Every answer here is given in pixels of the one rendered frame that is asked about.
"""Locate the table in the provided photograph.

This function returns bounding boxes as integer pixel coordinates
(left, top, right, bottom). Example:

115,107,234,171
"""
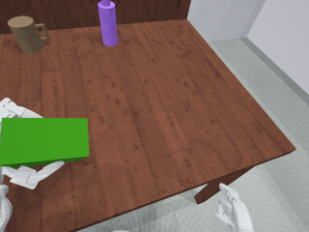
0,0,296,232

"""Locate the left robot forearm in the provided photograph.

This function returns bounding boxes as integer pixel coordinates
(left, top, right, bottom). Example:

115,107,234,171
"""
0,185,13,232

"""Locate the robot right hand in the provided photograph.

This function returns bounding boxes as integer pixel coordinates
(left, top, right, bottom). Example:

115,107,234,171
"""
215,183,254,232

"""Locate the sponge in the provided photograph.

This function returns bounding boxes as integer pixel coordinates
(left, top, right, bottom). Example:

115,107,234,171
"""
0,117,90,168

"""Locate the robot left hand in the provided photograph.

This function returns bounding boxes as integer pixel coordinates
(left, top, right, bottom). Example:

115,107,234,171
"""
0,98,65,189

